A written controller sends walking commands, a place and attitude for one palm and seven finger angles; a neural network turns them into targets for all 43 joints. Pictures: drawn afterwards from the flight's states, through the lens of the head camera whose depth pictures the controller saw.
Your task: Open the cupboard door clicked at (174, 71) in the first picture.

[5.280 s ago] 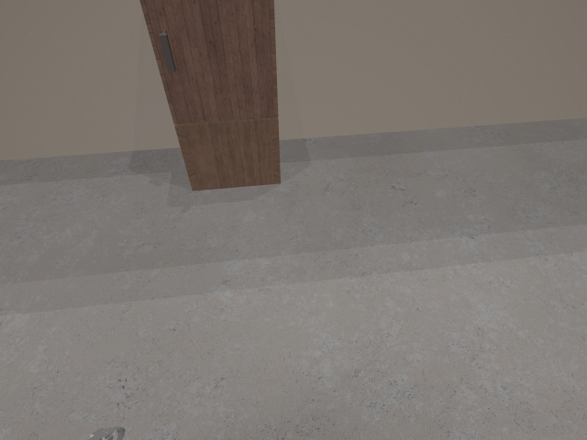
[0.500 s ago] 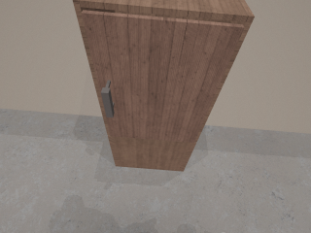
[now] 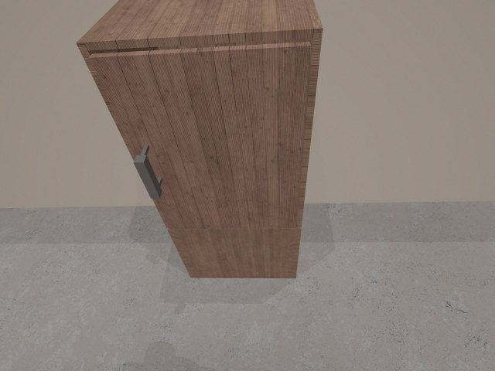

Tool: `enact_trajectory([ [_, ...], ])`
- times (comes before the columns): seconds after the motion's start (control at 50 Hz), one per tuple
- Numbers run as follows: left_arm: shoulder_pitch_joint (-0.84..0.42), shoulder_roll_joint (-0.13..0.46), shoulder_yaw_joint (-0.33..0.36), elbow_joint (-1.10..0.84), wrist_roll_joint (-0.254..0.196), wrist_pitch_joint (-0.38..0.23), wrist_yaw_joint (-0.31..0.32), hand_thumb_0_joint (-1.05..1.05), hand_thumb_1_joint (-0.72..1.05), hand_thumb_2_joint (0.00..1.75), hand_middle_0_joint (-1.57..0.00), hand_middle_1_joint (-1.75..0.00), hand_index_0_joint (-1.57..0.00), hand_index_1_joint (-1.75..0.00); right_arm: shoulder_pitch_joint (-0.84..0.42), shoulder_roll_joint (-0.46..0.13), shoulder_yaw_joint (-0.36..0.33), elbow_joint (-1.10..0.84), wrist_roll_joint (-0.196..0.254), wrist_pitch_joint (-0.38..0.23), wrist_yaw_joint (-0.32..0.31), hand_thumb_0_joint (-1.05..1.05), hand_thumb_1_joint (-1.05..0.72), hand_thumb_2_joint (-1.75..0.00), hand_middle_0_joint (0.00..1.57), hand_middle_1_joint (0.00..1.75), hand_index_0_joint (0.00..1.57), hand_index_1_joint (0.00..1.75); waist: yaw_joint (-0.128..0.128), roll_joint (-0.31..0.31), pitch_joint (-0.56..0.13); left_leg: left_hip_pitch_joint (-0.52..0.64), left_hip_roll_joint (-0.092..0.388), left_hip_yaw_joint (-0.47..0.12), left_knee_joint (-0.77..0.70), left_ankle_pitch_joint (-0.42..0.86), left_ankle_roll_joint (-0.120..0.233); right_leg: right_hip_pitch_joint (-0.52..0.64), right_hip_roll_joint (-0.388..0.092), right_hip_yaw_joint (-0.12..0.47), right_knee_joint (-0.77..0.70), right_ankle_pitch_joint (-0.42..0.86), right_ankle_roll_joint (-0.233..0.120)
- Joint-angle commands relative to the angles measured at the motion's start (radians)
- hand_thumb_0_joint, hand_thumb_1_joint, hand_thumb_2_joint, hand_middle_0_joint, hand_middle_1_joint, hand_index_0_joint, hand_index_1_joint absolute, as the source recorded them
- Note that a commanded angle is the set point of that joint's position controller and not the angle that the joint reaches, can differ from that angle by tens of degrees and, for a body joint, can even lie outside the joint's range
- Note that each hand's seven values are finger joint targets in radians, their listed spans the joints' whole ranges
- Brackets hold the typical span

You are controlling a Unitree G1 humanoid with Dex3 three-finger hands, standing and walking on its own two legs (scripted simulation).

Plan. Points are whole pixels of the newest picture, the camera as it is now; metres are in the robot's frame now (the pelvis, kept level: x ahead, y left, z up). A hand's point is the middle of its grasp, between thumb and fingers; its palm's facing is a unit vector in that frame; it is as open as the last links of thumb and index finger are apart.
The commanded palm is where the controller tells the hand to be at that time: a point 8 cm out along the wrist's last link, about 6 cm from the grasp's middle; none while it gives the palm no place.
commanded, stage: come to a stop and stand still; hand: left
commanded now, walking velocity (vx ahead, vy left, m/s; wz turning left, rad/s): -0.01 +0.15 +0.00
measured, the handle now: (151, 171) +0.57 +0.29 -0.05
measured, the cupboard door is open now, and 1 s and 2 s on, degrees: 0 0 0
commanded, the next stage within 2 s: look again from close up in 0.64 s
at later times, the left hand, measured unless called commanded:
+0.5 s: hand out of the picture +0.00 +0.25 -0.19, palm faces +0.08 -0.98 -0.20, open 7.4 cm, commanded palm none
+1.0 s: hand out of the picture +0.00 +0.25 -0.18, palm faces +0.00 -0.97 -0.23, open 7.4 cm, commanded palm none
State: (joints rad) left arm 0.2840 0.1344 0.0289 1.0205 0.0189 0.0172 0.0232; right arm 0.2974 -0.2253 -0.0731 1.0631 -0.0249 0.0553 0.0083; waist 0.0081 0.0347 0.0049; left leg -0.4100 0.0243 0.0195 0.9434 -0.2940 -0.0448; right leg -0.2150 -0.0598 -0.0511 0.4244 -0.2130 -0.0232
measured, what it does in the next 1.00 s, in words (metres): steps on the spot: left foot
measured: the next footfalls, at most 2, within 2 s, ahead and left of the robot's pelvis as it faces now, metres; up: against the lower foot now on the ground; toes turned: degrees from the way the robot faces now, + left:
left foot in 0.28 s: +0.01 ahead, +0.18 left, +0.00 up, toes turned +0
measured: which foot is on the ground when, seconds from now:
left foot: up 0.00-0.26, down 0.28-1.00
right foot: down 0.00-1.00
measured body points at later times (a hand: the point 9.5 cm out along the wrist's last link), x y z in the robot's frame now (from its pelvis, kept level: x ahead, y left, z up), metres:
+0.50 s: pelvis +0.00 +0.06 -0.01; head +0.01 +0.07 +0.44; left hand -0.01 +0.30 -0.17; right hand +0.07 -0.16 -0.16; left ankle -0.03 +0.17 -0.75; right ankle -0.01 -0.06 -0.75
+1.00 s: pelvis -0.01 +0.07 -0.01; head +0.00 +0.05 +0.44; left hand +0.00 +0.30 -0.16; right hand -0.02 -0.14 -0.18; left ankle -0.03 +0.17 -0.75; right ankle -0.01 -0.05 -0.75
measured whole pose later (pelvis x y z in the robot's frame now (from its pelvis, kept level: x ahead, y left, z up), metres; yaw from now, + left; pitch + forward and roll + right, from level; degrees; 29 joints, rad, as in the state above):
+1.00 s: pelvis -0.01 +0.07 -0.01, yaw +0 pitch -1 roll +0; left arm 0.27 0.15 -0.02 1.10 0.01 0.00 0.03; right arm 0.34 -0.16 0.02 1.07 -0.02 -0.02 -0.02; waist -0.01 0.05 0.02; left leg -0.17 0.00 0.08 0.50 -0.31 0.03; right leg -0.22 -0.05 -0.05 0.52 -0.28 0.01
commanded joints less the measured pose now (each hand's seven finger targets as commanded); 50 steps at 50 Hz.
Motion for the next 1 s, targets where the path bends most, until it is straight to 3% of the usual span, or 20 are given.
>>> enact_trajectory([
  [0.0, 0.094, 0.211, 0.055, -0.029, 0.005, -0.029, 0.025, 0.0, 0.9, 0.9, -0.2, -0.3, -0.2, -0.3, -0.05, -0.045, -0.004, -0.079, 0.003, -0.013, -0.006, 0.0, -0.9, -0.9, 0.2, 0.3, 0.2, 0.3, 0.055, -0.182, 0.009, -0.141, 0.017, -0.03, -0.004, -0.057, -0.017, 0.164, -0.282, 0.251, -0.15, 0.167, -0.12],
  [0.06, 0.109, 0.22, 0.058, -0.015, 0.012, -0.028, 0.027, 0.0, 0.9, 0.9, -0.2, -0.3, -0.2, -0.3, -0.067, -0.036, 0.005, -0.093, 0.008, -0.015, -0.01, 0.0, -0.9, -0.9, 0.2, 0.3, 0.2, 0.3, 0.063, -0.212, -0.013, -0.108, 0.018, -0.021, -0.084, -0.117, -0.017, 0.187, -0.295, 0.251, -0.119, 0.287, -0.14],
  [0.12, 0.081, 0.226, 0.056, -0.015, 0.017, -0.022, 0.021, 0.0, 0.9, 0.9, -0.2, -0.3, -0.2, -0.3, -0.06, -0.018, 0.011, -0.089, 0.016, -0.022, -0.01, 0.0, -0.9, -0.9, 0.2, 0.3, 0.2, 0.3, 0.053, -0.25, -0.008, 0.001, 0.001, 0.008, -0.201, -0.131, -0.002, 0.108, -0.265, 0.232, -0.13, 0.238, -0.134],
  [0.2, 0.005, 0.218, 0.053, -0.009, 0.008, -0.011, 0.017, 0.0, 0.9, 0.9, -0.2, -0.3, -0.2, -0.3, 0.043, -0.004, 0.019, -0.045, 0.021, -0.04, -0.018, 0.0, -0.9, -0.9, 0.2, 0.3, 0.2, 0.3, -0.013, -0.25, -0.022, 0.263, -0.023, 0.056, -0.511, 0.062, 0.011, -0.029, -0.183, 0.156, -0.053, 0.15, -0.063],
  [0.22, 0.003, 0.189, 0.047, -0.009, 0.002, -0.006, 0.016, 0.0, 0.9, 0.9, -0.2, -0.3, -0.2, -0.3, 0.069, -0.026, 0.02, -0.033, 0.021, -0.051, -0.023, 0.0, -0.9, -0.9, 0.2, 0.3, 0.2, 0.3, -0.021, -0.166, -0.035, 0.348, 0.009, 0.036, -0.58, 0.116, 0.019, -0.082, -0.136, 0.12, 0.006, 0.085, -0.03],
  [0.26, 0.025, 0.101, 0.025, -0.019, -0.008, 0.005, 0.011, 0.0, 0.9, 0.9, -0.2, -0.3, -0.2, -0.3, 0.038, -0.138, 0.005, -0.054, 0.01, -0.059, -0.031, 0.0, -0.9, -0.9, 0.2, 0.3, 0.2, 0.3, -0.008, 0.177, -0.011, 0.295, 0.27, -0.241, -0.688, 0.182, 0.124, -0.172, -0.014, -0.018, 0.156, -0.199, 0.049],
  [0.3, 0.002, 0.089, 0.017, -0.011, 0.002, 0.008, 0.006, 0.0, 0.9, 0.9, -0.2, -0.3, -0.2, -0.3, -0.052, -0.115, 0.017, -0.07, 0.003, -0.054, -0.037, 0.0, -0.9, -0.9, 0.2, 0.3, 0.2, 0.3, 0.013, 0.122, 0.099, 0.096, 0.268, -0.215, -0.757, 0.055, 0.176, -0.124, -0.015, 0.003, 0.275, -0.243, 0.046],
  [0.34, 0.004, 0.1, 0.013, 0.026, 0.005, 0.013, 0.003, 0.0, 0.9, 0.9, -0.2, -0.3, -0.2, -0.3, -0.078, -0.07, 0.032, -0.056, 0.004, -0.061, -0.048, 0.0, -0.9, -0.9, 0.2, 0.3, 0.2, 0.3, 0.014, 0.213, 0.118, 0.144, 0.198, -0.15, -0.739, 0.217, 0.162, -0.133, -0.022, 0.018, 0.316, -0.208, 0.045],
  [0.42, 0.036, 0.089, 0.003, 0.048, -0.005, -0.006, 0.002, 0.0, 0.9, 0.9, -0.2, -0.3, -0.2, -0.3, -0.051, -0.065, 0.03, -0.036, 0.009, -0.07, -0.055, 0.0, -0.9, -0.9, 0.2, 0.3, 0.2, 0.3, 0.015, 0.098, 0.025, 0.319, 0.172, -0.082, -0.598, 0.596, 0.164, -0.079, -0.017, 0.005, 0.12, -0.124, 0.053],
  [0.46, 0.07, 0.109, 0.003, 0.071, -0.004, -0.021, 0.006, 0.0, 0.9, 0.9, -0.2, -0.3, -0.2, -0.3, -0.041, -0.059, 0.03, -0.024, 0.018, -0.074, -0.054, 0.0, -0.9, -0.9, 0.2, 0.3, 0.2, 0.3, 0.02, 0.01, -0.024, 0.317, 0.129, -0.053, -0.52, 0.551, 0.112, 0.037, -0.034, 0.042, -0.044, 0.137, 0.044],
  [0.5, 0.058, 0.144, 0.001, 0.073, -0.003, -0.032, 0.013, 0.0, 0.9, 0.9, -0.2, -0.3, -0.2, -0.3, -0.03, -0.025, 0.033, -0.023, 0.027, -0.075, -0.047, 0.0, -0.9, -0.9, 0.2, 0.3, 0.2, 0.3, -0.001, -0.078, -0.023, 0.252, 0.085, -0.032, -0.529, 0.352, 0.069, 0.1, -0.109, 0.105, -0.03, 0.379, 0.008],
  [0.56, 0.018, 0.125, -0.006, 0.074, -0.006, -0.032, 0.014, 0.0, 0.9, 0.9, -0.2, -0.3, -0.2, -0.3, -0.025, -0.028, 0.035, 0.001, 0.019, -0.07, -0.046, 0.0, -0.9, -0.9, 0.2, 0.3, 0.2, 0.3, -0.01, -0.159, 0.014, 0.272, 0.088, -0.032, -0.565, 0.294, 0.058, 0.055, -0.09, 0.08, -0.025, 0.313, 0.004],
  [0.64, 0.009, 0.122, -0.009, 0.076, -0.009, -0.026, 0.017, 0.0, 0.9, 0.9, -0.2, -0.3, -0.2, -0.3, -0.014, -0.024, 0.048, 0.033, 0.018, -0.076, -0.047, 0.0, -0.9, -0.9, 0.2, 0.3, 0.2, 0.3, -0.004, -0.049, 0.029, 0.273, 0.093, -0.035, -0.599, 0.324, 0.062, 0.07, -0.072, 0.069, -0.043, 0.236, 0.013],
  [0.7, 0.007, 0.123, -0.011, 0.083, -0.009, -0.021, 0.015, 0.0, 0.9, 0.9, -0.2, -0.3, -0.2, -0.3, -0.011, -0.018, 0.053, 0.045, 0.018, -0.074, -0.045, 0.0, -0.9, -0.9, 0.2, 0.3, 0.2, 0.3, 0.001, -0.037, 0.062, 0.251, 0.093, -0.042, -0.624, 0.246, 0.065, 0.065, -0.067, 0.065, -0.074, 0.149, 0.015],
  [0.72, 0.084, 0.139, -0.02, 0.101, 0.005, -0.048, 0.055, 0.0, 0.9, 0.9, -0.2, -0.3, -0.2, -0.3, -0.068, -0.07, 0.056, -0.031, 0.022, -0.089, -0.032, 0.0, -0.9, -0.9, 0.2, 0.3, 0.2, 0.3, 0.022, -0.047, 0.096, 0.18, 0.098, -0.01, -0.441, 0.339, 0.045, 0.02, -0.098, 0.103, -0.015, 0.419, 0.011],
  [0.74, 0.044, 0.173, -0.013, 0.052, -0.003, -0.058, 0.046, 0.0, 0.9, 0.9, -0.2, -0.3, -0.2, -0.3, -0.006, -0.024, 0.058, -0.048, 0.013, -0.083, -0.029, 0.0, -0.9, -0.9, 0.2, 0.3, 0.2, 0.3, -0.019, 0.012, 0.015, 0.188, 0.058, -0.03, -0.492, 0.124, 0.048, 0.051, -0.116, 0.124, 0.004, 0.269, -0.021],
  [0.76, 0.004, 0.16, -0.021, 0.044, -0.007, -0.054, 0.033, 0.0, 0.9, 0.9, -0.2, -0.3, -0.2, -0.3, 0.001, -0.02, 0.062, -0.038, 0.011, -0.086, -0.029, 0.0, -0.9, -0.9, 0.2, 0.3, 0.2, 0.3, -0.018, 0.065, 0.067, 0.169, 0.065, -0.046, -0.549, 0.112, 0.06, 0.005, -0.09, 0.102, 0.008, 0.11, -0.029],
  [0.8, 0.018, 0.15, -0.021, 0.032, -0.004, -0.049, 0.022, 0.0, 0.9, 0.9, -0.2, -0.3, -0.2, -0.3, 0.037, -0.026, 0.068, -0.048, 0.004, -0.095, -0.025, 0.0, -0.9, -0.9, 0.2, 0.3, 0.2, 0.3, -0.005, 0.133, 0.023, 0.149, 0.093, -0.067, -0.563, 0.134, 0.077, 0.025, -0.044, 0.058, 0.032, -0.016, -0.024],
  [0.9, 0.008, 0.125, -0.028, 0.039, -0.006, -0.04, 0.009, 0.0, 0.9, 0.9, -0.2, -0.3, -0.2, -0.3, 0.056, -0.034, 0.072, -0.061, 0.009, -0.093, -0.033, 0.0, -0.9, -0.9, 0.2, 0.3, 0.2, 0.3, -0.006, -0.02, 0.065, 0.139, 0.093, -0.08, -0.594, 0.102, 0.097, 0.011, -0.028, 0.051, 0.036, -0.016, -0.016],
  [0.98, 0.021, 0.115, -0.031, 0.049, -0.008, -0.037, 0.01, 0.0, 0.9, 0.9, -0.2, -0.3, -0.2, -0.3, 0.072, -0.035, 0.074, -0.041, 0.011, -0.092, -0.034, 0.0, -0.9, -0.9, 0.2, 0.3, 0.2, 0.3, -0.005, -0.045, 0.101, 0.143, 0.084, -0.069, -0.613, 0.069, 0.094, -0.011, -0.033, 0.068, 0.018, -0.02, -0.012],
])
